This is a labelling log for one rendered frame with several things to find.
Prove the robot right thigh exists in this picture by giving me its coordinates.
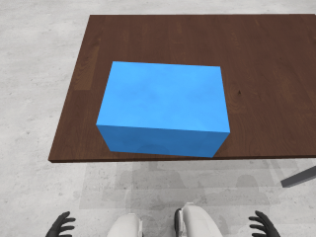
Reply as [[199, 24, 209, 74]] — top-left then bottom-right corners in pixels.
[[178, 205, 223, 237]]

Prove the right robot hand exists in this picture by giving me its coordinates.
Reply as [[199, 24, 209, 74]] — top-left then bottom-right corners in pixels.
[[249, 210, 280, 237]]

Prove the left robot hand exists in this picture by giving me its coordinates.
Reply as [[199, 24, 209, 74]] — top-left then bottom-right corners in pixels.
[[45, 211, 76, 237]]

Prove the table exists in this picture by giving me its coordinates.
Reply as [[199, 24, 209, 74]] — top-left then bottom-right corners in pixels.
[[47, 14, 316, 188]]

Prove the carton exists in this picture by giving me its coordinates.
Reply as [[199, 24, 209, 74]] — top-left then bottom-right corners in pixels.
[[96, 61, 230, 158]]

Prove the right robot shin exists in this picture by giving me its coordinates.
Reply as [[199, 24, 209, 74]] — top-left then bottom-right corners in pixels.
[[179, 202, 195, 237]]

